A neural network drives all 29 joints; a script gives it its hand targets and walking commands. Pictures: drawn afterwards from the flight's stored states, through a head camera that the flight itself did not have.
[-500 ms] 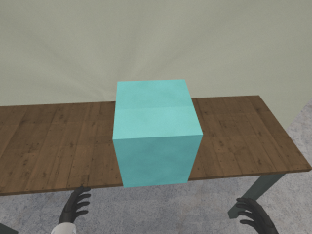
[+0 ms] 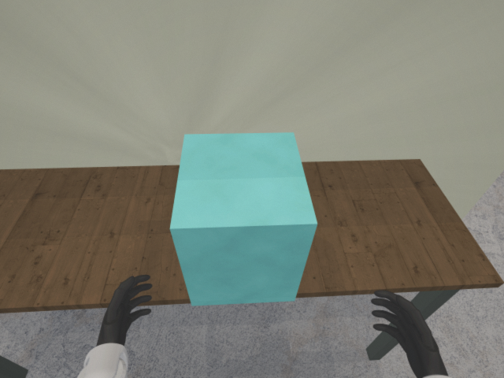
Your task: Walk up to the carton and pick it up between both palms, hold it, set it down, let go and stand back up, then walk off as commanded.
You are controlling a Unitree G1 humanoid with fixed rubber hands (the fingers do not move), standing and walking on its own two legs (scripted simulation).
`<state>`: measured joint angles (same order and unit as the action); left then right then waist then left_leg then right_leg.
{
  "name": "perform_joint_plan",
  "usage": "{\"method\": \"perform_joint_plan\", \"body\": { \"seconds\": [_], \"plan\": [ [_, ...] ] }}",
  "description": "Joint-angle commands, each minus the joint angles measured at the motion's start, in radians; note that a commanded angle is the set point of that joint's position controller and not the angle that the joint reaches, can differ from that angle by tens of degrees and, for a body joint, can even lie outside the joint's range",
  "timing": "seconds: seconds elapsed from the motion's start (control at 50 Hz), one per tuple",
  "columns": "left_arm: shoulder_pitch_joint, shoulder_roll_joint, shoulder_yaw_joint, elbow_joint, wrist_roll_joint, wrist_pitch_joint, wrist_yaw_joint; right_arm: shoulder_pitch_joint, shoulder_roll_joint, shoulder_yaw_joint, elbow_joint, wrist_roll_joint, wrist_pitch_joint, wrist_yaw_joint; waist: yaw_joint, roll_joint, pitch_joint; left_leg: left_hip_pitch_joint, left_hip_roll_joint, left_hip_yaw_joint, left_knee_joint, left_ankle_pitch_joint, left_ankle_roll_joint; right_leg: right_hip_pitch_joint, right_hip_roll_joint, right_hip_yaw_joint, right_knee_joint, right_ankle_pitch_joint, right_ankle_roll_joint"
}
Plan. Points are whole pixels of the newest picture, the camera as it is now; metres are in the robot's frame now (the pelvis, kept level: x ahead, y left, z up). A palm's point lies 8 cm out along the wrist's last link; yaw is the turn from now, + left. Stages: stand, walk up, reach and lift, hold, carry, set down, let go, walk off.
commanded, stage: reach and lift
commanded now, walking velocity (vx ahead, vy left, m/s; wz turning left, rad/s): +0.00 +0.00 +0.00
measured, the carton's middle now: (241, 220) +0.38 +0.04 +0.02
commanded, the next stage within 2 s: none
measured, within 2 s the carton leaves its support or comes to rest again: neither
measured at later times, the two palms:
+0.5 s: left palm (131, 280) +0.24 +0.20 +0.04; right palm (403, 282) +0.25 -0.21 +0.06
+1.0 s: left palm (137, 227) +0.30 +0.19 +0.10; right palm (385, 220) +0.32 -0.19 +0.11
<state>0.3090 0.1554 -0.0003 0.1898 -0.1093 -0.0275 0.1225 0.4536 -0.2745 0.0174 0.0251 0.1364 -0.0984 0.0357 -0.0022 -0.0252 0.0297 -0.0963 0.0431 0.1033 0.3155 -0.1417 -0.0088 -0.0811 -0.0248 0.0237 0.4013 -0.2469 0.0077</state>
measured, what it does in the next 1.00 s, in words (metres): stands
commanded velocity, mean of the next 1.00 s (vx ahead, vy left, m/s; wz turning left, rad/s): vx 0.00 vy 0.00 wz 0.00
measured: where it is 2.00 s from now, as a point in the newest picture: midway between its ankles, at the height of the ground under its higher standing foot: outside the picture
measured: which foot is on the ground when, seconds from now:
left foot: down 0.00-1.00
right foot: down 0.00-1.00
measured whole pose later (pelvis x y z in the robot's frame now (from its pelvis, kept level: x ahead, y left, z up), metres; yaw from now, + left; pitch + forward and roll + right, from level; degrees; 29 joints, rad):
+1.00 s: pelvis -0.02 +0.01 +0.00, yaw -1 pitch -5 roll +0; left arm -0.25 0.19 0.03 -0.09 -0.16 0.70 0.18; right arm -0.34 -0.27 0.02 0.14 0.29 0.37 -0.12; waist 0.00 -0.02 0.11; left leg -0.13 0.06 0.11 0.36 -0.14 -0.01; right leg -0.10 -0.01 0.03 0.40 -0.22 0.01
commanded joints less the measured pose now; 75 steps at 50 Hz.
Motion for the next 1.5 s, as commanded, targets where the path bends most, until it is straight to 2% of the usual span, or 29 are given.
{"method": "perform_joint_plan", "body": {
  "seconds": [0.0,0.08,0.18,0.38,0.56,0.66,0.84,1.0,1.18,1.38,1.48],
  "plan": [
    [-0.235,0.1,0.014,-0.504,-0.063,-0.006,0.02,-0.226,0.012,0.016,-0.371,0.151,-0.004,-0.025,0.133,0.009,-0.065,0.162,-0.04,-0.043,-0.037,0.118,0.001,-0.182,0.055,0.045,-0.164,0.054,-0.044],
    [-0.31,0.11,0.017,-0.562,-0.078,0.061,0.037,-0.312,0.012,-0.011,-0.381,0.152,0.048,-0.036,0.13,0.02,-0.062,0.141,-0.034,-0.044,-0.043,0.077,0.0,-0.191,0.056,0.042,-0.157,0.012,-0.048],
    [-0.385,0.127,0.032,-0.623,-0.087,0.151,0.049,-0.407,0.0,-0.044,-0.362,0.155,0.115,-0.057,0.111,0.033,-0.093,0.148,-0.031,-0.04,-0.037,0.081,-0.005,-0.178,0.061,0.038,-0.145,0.022,-0.048],
    [-0.521,0.14,0.098,-0.739,-0.089,0.328,0.042,-0.581,-0.065,-0.058,-0.379,0.198,0.211,-0.115,0.095,0.056,-0.219,0.232,-0.04,-0.031,0.009,0.296,-0.021,-0.095,0.076,0.018,-0.116,0.215,-0.032],
    [-0.658,0.156,0.179,-0.73,-0.079,0.492,0.029,-0.78,-0.127,-0.047,-0.396,0.239,0.295,-0.155,0.11,0.039,-0.258,0.237,-0.042,-0.023,0.031,0.379,-0.017,-0.051,0.081,0.013,-0.101,0.317,-0.019],
    [-0.779,0.174,0.214,-0.718,-0.081,0.547,0.039,-0.905,-0.152,-0.055,-0.344,0.25,0.338,-0.163,0.114,0.035,-0.278,0.213,-0.036,-0.022,0.032,0.356,-0.012,-0.048,0.085,0.017,-0.093,0.306,-0.017],
    [-1.014,0.21,0.241,-0.621,-0.085,0.619,0.072,-1.133,-0.191,-0.066,-0.151,0.272,0.401,-0.165,0.123,0.042,-0.332,0.154,-0.02,-0.026,0.024,0.264,-0.007,-0.041,0.086,0.026,-0.074,0.241,-0.019],
    [-1.167,0.242,0.246,-0.463,-0.089,0.686,0.078,-1.365,-0.245,-0.063,-0.051,0.297,0.412,-0.168,0.134,0.035,-0.421,0.135,-0.019,-0.027,0.043,0.27,-0.008,-0.034,0.095,0.012,-0.058,0.266,-0.017],
    [-1.305,0.277,0.248,-0.31,-0.087,0.743,0.077,-1.552,-0.296,-0.057,0.059,0.306,0.429,-0.161,0.145,0.022,-0.507,0.126,-0.02,-0.028,0.065,0.284,-0.015,-0.041,0.102,-0.004,-0.045,0.288,-0.013],
    [-1.486,0.322,0.233,-0.264,-0.102,0.723,0.086,-1.71,-0.322,-0.065,0.164,0.321,0.428,-0.161,0.128,0.039,-0.67,0.146,-0.021,-0.028,0.118,0.377,-0.029,-0.052,0.109,-0.018,-0.026,0.381,-0.007],
    [-1.49,0.314,0.224,-0.199,-0.091,0.704,0.075,-1.72,-0.317,-0.062,0.242,0.316,0.421,-0.165,0.113,0.052,-0.695,0.166,-0.022,-0.035,0.141,0.413,-0.035,-0.071,0.111,-0.029,-0.024,0.42,-0.003]
  ]
}}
